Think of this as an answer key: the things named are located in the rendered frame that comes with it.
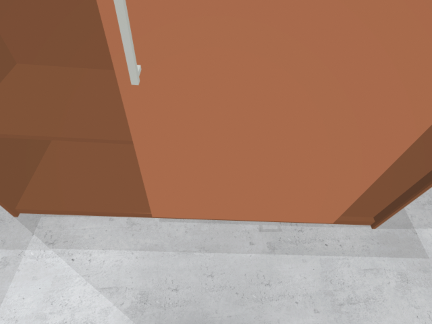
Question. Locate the handle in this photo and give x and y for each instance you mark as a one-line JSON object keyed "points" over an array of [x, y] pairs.
{"points": [[126, 36]]}

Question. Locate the wardrobe door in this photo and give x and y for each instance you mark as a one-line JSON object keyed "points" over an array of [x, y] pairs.
{"points": [[407, 170], [271, 110]]}

